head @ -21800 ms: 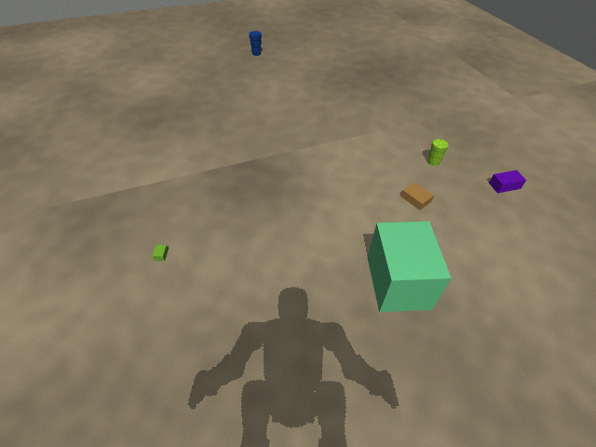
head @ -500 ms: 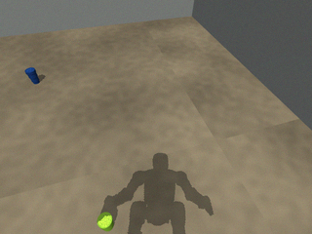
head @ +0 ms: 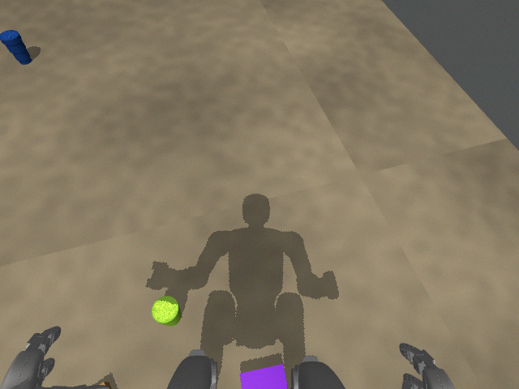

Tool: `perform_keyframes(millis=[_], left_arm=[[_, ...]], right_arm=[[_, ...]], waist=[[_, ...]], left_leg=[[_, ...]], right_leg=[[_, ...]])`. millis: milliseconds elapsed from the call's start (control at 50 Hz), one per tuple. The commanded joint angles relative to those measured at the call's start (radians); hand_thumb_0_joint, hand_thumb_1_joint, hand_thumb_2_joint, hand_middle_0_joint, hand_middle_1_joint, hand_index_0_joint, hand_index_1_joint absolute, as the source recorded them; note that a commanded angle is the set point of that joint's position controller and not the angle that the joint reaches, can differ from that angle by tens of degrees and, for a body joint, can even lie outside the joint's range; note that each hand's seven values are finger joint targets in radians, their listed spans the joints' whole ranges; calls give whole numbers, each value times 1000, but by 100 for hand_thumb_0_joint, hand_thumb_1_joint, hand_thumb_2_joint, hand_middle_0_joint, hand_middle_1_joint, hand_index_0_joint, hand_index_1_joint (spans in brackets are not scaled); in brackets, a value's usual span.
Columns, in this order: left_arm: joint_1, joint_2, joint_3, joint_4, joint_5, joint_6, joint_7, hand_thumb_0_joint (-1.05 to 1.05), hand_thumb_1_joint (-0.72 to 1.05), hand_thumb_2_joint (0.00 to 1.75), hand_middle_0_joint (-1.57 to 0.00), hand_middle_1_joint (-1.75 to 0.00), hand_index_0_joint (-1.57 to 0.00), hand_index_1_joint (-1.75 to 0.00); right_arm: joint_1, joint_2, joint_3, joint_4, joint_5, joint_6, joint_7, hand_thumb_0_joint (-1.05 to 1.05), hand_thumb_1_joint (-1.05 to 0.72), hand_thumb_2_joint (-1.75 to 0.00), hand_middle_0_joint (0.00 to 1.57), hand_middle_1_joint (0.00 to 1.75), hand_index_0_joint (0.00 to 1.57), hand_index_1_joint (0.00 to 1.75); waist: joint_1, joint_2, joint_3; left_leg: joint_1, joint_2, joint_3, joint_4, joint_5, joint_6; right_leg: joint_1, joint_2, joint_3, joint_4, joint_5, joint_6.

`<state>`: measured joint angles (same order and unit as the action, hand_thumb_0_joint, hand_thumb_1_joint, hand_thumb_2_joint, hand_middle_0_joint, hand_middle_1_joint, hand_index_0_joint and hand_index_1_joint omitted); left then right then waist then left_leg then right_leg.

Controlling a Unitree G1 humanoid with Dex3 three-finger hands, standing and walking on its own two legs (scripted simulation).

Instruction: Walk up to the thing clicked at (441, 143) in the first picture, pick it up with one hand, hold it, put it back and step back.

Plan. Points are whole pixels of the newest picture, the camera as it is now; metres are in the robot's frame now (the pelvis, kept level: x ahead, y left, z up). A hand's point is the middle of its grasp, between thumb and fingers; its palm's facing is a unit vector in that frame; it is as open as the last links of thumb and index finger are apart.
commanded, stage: go down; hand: left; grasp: from the side
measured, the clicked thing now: (168, 313) +0.35 +0.26 -0.64
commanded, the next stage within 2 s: rise first in 0.08 s
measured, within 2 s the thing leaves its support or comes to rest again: neither
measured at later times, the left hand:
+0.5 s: hand (76, 357) +0.20 +0.32 -0.20, palm faces -0.09 -0.85 -0.52, open 15.1 cm
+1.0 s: hand (70, 333) +0.24 +0.37 -0.27, palm faces +0.01 -0.84 -0.54, open 16.2 cm
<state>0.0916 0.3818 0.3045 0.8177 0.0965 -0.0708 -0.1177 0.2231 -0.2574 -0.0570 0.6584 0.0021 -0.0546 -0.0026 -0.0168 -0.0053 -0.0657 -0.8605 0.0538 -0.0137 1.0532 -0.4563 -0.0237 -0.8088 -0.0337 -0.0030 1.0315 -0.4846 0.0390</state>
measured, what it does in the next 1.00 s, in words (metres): lowers itself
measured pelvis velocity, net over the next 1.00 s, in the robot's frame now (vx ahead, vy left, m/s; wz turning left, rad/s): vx -0.06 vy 0.00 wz -0.04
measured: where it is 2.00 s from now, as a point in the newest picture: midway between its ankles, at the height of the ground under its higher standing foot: outside the picture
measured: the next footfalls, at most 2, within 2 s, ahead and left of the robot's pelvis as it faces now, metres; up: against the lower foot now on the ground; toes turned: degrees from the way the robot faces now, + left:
none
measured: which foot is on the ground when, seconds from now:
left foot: down 0.00-1.00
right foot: down 0.00-1.00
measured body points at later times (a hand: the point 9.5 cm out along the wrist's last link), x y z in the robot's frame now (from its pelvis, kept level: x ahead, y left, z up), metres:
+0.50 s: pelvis -0.01 +0.00 -0.09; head +0.13 +0.03 +0.34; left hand +0.20 +0.36 -0.17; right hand +0.19 -0.26 -0.18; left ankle +0.03 +0.13 -0.67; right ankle +0.01 -0.15 -0.67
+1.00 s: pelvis -0.06 +0.00 -0.19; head +0.13 +0.05 +0.22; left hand +0.24 +0.41 -0.23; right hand +0.11 -0.27 -0.30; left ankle +0.03 +0.13 -0.67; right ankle +0.01 -0.15 -0.67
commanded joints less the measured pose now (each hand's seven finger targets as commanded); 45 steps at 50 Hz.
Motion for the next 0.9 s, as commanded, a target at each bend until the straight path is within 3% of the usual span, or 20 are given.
perform_keyframes(millis=[0, 40, 80, 120, 140, 200, 220, 240, 260, 280, 300, 360, 400, 460, 500, 600, 640, 680, 780, 880], left_arm=[[69, 209, 56, -282, -6, -17, 11, 0, -38, 59, -6, -68, -8, -65], [95, 222, 77, -338, -9, 7, 24, 0, -48, 43, -4, -52, -4, -49], [100, 214, 76, -380, -20, 31, 33, 0, -50, 27, -5, -36, -6, -33], [95, 217, 83, -401, -21, 48, 40, 0, -43, 41, -10, -50, -10, -47], [78, 211, 71, -402, -16, 53, 39, 0, -45, 49, -6, -58, -9, -55], [31, 238, 75, -393, 12, 51, 35, 0, -36, 66, -9, -73, -8, -70], [22, 237, 71, -368, 21, 46, 30, 0, -42, 61, -5, -66, -8, -63], [15, 254, 83, -364, 33, 35, 28, 0, -38, 69, -8, -74, -7, -71], [0, 254, 77, -339, 50, 25, 23, 0, -44, 65, -4, -70, -7, -67], [-18, 268, 81, -342, 66, 9, 18, 0, -39, 73, -8, -78, -7, -75], [-32, 279, 86, -329, 81, -7, 15, 0, -44, 70, -3, -75, -6, -72], [-36, 299, 101, -324, 128, -57, 17, 0, -47, 83, -7, -90, -5, -87], [-54, 300, 96, -307, 153, -85, 16, 0, -55, 67, -3, -74, -5, -71], [-96, 380, 171, -272, 172, -130, 30, 0, -57, 50, -5, -57, -7, -56], [-96, 417, 206, -304, 170, -158, 33, 0, -59, 58, -6, -68, -9, -66], [-119, 467, 251, -292, 166, -178, 21, 0, -54, 38, -5, -44, -6, -42], [-157, 476, 279, -279, 140, -196, 9, 0, -56, 38, -6, -46, -7, -44], [-198, 465, 272, -251, 118, -210, -8, 0, -52, 31, -4, -37, -6, -35], [-309, 540, 292, -194, 94, -266, -55, 0, -42, 27, -1, -31, -4, -28], [-387, 608, 308, -229, 71, -296, -93, 0, -32, 30, 0, -31, -3, -28]], right_arm=[[-22, -152, -58, -172, 7, -57, -30, 0, -96, -90, 20, 30, 20, 30], [-20, -155, -58, -175, 7, -62, -37, 0, -84, -89, 20, 30, 20, 30], [-29, -156, -52, -177, 4, -68, -42, 0, -86, -89, 20, 30, 20, 30], [-24, -150, -46, -183, 1, -77, -49, 0, -97, -96, 20, 30, 20, 30], [-30, -149, -44, -184, -1, -80, -51, 0, -94, -90, 20, 30, 20, 30], [-43, -144, -38, -190, -9, -96, -61, 0, -102, -95, 20, 30, 20, 30], [-46, -144, -37, -186, -12, -101, -62, 0, -94, -90, 20, 30, 20, 30], [-42, -144, -36, -185, -15, -107, -62, 0, -102, -94, 20, 30, 20, 30], [-49, -147, -38, -181, -18, -111, -60, 0, -94, -90, 20, 30, 20, 30], [-50, -149, -40, -184, -21, -116, -58, 0, -102, -93, 20, 30, 20, 30], [-57, -150, -41, -187, -23, -120, -56, 0, -94, -90, 20, 30, 20, 30], [-53, -155, -49, -188, -25, -119, -45, 0, -98, -92, 20, 30, 20, 30], [-55, -164, -55, -179, -25, -114, -36, 0, -84, -88, 20, 30, 20, 30], [-64, -168, -52, -169, -24, -102, -25, 0, -86, -88, 20, 30, 20, 30], [-66, -177, -56, -169, -25, -95, -17, 0, -88, -89, 20, 30, 20, 30], [-72, -192, -66, -151, -22, -69, -10, 0, -85, -88, 20, 30, 20, 30], [-69, -197, -65, -135, -23, -62, -4, 0, -85, -88, 20, 30, 20, 30], [-68, -199, -66, -122, -26, -58, 3, 0, -84, -88, 20, 30, 20, 30], [-67, -206, -57, -105, -29, -57, 0, 0, -83, -88, 20, 30, 20, 30], [-61, -236, -49, -91, -26, -56, -6, 0, -82, -88, 20, 30, 20, 30]], waist=[[13, 79, -315], [13, 72, -334], [5, 80, -329], [-10, 79, -328], [-16, 82, -306], [-21, 84, -266], [-22, 93, -258], [-15, 91, -268], [-12, 90, -274], [-6, 112, -279], [-5, 123, -285], [19, 126, -373], [22, 126, -418], [42, 93, -495], [64, 109, -565], [59, 66, -618], [50, 43, -633], [38, 47, -621], [28, 78, -551], [36, 209, -584]], left_leg=[[187, -22, 7, -117, 189, 26], [176, -16, -2, -96, 199, 24], [157, -12, -10, -77, 196, 22], [139, -15, -8, -50, 197, 25], [121, -14, -7, -42, 169, 26], [51, -19, -5, -9, 104, 31], [27, -19, -7, 7, 94, 30], [9, -21, -7, 30, 103, 31], [-13, -20, -6, 52, 105, 30], [-31, -21, -10, 70, 87, 28], [-59, -22, -15, 90, 69, 27], [-91, -25, -21, 153, 92, 27], [-102, -23, -28, 203, 136, 26], [-193, -34, -14, 305, 193, 42], [-200, -36, -10, 342, 245, 44], [-234, -36, -16, 402, 258, 53], [-277, -35, -23, 441, 268, 58], [-317, -34, -28, 470, 204, 60], [-441, -31, -28, 481, -44, 54], [-364, -6, -93, 427, -140, 33]], right_leg=[[59, 41, -36, -89, 176, -55], [48, 42, -38, -69, 183, -53], [17, 40, -40, -45, 177, -52], [3, 38, -38, -31, 183, -51], [-21, 35, -36, -27, 163, -50], [-82, 30, -30, -4, 113, -51], [-114, 30, -29, 19, 102, -51], [-123, 28, -32, 40, 110, -51], [-159, 29, -32, 66, 104, -53], [-194, 27, -31, 96, 85, -54], [-224, 26, -31, 122, 69, -55], [-272, 26, -34, 194, 81, -59], [-328, 28, -36, 247, 99, -61], [-352, 31, -27, 307, 146, -58], [-356, 30, -22, 346, 186, -58], [-373, 37, -22, 381, 213, -55], [-393, 39, -24, 417, 226, -54], [-462, 41, -28, 437, 163, -54], [-548, 42, -22, 455, -26, -60], [-681, 43, -54, 542, -83, -64]])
